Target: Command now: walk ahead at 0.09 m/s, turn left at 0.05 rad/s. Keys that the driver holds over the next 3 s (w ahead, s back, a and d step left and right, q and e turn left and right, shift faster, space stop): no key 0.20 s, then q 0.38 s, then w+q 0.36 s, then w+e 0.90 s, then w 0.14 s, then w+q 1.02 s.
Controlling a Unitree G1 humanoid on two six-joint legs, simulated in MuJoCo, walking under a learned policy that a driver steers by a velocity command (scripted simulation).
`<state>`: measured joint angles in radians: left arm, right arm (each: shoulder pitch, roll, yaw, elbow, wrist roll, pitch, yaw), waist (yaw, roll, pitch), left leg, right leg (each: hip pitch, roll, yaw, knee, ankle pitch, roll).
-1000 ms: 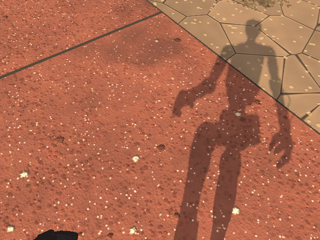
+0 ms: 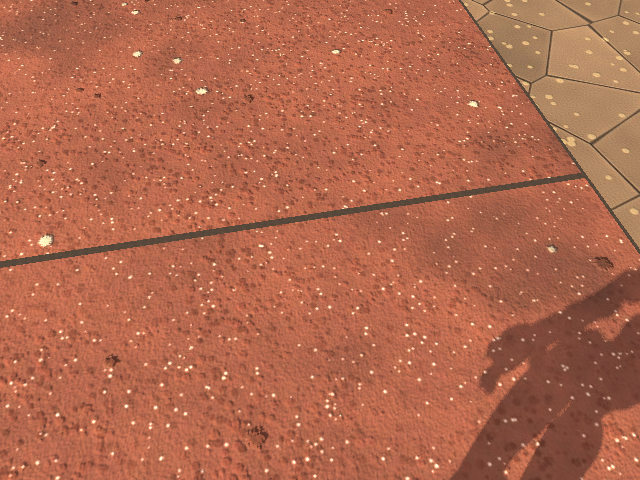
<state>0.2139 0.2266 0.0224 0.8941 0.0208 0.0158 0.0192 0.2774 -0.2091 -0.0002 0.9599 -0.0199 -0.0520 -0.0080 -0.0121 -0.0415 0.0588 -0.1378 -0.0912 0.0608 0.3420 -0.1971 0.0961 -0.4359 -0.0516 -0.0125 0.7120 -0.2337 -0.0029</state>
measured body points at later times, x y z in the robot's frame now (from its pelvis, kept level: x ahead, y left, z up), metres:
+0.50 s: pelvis +0.02 -0.02 -0.01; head +0.04 +0.00 +0.44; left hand +0.05 +0.26 -0.15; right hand +0.09 -0.27 -0.15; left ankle -0.03 +0.07 -0.70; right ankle +0.06 -0.11 -0.74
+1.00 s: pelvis +0.07 +0.05 +0.01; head +0.07 +0.07 +0.46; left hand +0.12 +0.35 -0.11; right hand +0.15 -0.22 -0.12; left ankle -0.02 +0.09 -0.74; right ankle +0.21 -0.06 -0.69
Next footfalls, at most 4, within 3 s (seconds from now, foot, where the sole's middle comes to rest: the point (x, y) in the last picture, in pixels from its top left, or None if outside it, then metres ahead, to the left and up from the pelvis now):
0.08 right None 0.10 -0.12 -0.78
0.62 left None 0.02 0.10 -0.78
1.22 right None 0.35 0.02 -0.78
1.72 left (212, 401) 0.65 0.24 -0.78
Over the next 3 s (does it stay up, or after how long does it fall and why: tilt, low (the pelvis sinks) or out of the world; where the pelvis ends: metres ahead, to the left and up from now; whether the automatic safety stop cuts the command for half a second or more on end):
stays up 1.12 0.19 0.00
